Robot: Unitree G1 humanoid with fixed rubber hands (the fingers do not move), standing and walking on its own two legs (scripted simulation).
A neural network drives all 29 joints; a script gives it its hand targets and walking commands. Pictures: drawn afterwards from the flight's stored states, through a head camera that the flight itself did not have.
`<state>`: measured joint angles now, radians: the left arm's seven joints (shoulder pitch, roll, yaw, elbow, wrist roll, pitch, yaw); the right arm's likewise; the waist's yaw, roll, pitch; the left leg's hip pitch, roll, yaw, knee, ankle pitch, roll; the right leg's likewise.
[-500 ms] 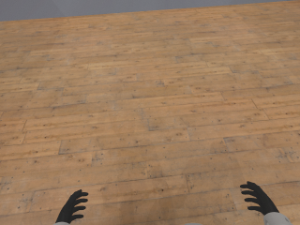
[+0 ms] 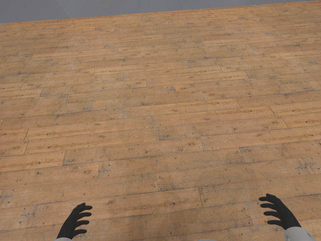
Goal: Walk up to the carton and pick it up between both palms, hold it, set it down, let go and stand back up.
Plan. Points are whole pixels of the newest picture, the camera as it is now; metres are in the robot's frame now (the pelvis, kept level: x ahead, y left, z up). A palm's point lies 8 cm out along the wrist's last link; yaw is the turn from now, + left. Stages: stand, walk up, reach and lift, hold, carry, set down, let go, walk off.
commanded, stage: stand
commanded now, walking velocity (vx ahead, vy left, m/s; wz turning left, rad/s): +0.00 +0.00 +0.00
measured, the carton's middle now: out of the picture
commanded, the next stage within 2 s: walk up in 1.40 s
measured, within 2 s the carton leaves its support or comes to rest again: neither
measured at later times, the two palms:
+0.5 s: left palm (65, 236) +0.15 +0.26 -0.07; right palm (291, 226) +0.15 -0.29 -0.06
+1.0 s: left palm (63, 240) +0.14 +0.27 -0.07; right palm (294, 233) +0.14 -0.29 -0.06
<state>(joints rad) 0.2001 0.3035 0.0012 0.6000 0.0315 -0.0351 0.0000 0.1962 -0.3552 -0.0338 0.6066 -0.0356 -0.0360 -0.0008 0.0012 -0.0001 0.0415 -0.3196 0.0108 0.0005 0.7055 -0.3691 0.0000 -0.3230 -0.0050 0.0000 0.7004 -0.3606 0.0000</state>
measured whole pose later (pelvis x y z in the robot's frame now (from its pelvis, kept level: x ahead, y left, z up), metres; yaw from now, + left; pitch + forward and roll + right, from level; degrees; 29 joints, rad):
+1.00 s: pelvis -0.01 +0.00 +0.00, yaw +0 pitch -2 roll +0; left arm 0.20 0.32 0.00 0.60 0.03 -0.04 0.00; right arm 0.20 -0.37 -0.03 0.64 -0.03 -0.04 0.00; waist 0.00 0.00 0.03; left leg -0.32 0.01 0.00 0.69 -0.35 0.00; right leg -0.32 -0.01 0.00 0.69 -0.34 0.00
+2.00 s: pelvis -0.10 +0.06 +0.01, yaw -16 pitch -1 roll -2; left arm 0.20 0.46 0.03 0.62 0.04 0.06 -0.05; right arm 0.14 -0.44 -0.04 0.68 -0.01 0.00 0.01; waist 0.01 -0.03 0.07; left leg -0.35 0.04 0.12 0.60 -0.24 0.07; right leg -0.59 0.02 0.14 1.07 -0.32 -0.01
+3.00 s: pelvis -0.34 +0.08 +0.02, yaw -58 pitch -1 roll -1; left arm 0.30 0.45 0.07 0.62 0.06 0.08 -0.14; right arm 0.14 -0.46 -0.11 0.72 -0.03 -0.03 -0.03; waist 0.03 -0.06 0.01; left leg -0.29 0.13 0.27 0.48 -0.16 0.05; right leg -0.44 -0.07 0.14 0.82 -0.24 0.01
